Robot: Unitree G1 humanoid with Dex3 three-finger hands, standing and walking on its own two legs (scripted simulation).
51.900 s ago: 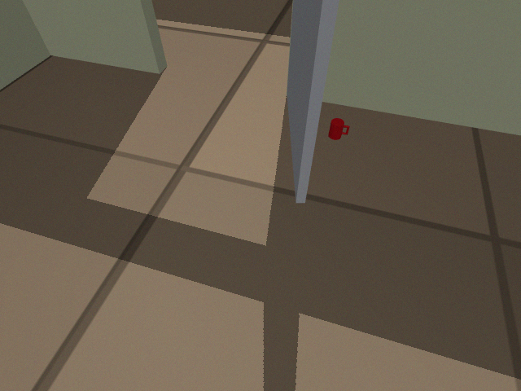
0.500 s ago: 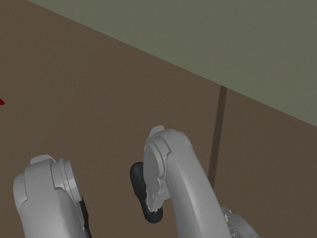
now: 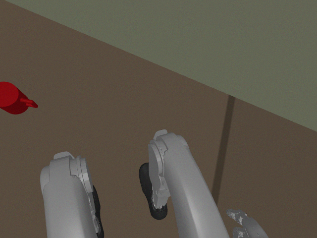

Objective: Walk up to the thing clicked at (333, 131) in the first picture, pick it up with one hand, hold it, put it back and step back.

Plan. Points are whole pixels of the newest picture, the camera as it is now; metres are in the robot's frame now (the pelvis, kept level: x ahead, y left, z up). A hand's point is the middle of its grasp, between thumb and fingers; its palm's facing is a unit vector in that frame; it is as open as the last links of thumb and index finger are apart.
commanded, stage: withdraw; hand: left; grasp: from above
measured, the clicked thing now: (16, 100) +0.51 +0.30 -0.33
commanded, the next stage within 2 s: home in 0.04 s
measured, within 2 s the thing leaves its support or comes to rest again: neither
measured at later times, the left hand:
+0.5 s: hand out of the picture +0.49 +0.31 -0.15, palm faces -0.33 -0.26 -0.91, open 11.7 cm
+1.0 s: hand out of the picture +0.31 +0.25 +0.07, palm faces -0.04 -0.88 -0.47, open 7.4 cm
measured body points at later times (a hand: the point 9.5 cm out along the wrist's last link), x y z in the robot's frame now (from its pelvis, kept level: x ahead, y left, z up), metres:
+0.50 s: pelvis +0.02 +0.00 -0.01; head +0.26 +0.07 +0.36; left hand +0.51 +0.32 -0.10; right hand +0.07 -0.25 -0.12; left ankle +0.09 +0.11 -0.35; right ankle +0.12 -0.11 -0.35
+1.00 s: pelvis +0.03 +0.00 +0.17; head +0.17 +0.05 +0.60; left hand +0.31 +0.30 +0.10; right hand +0.24 -0.23 +0.08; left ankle +0.09 +0.11 -0.35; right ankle +0.12 -0.11 -0.35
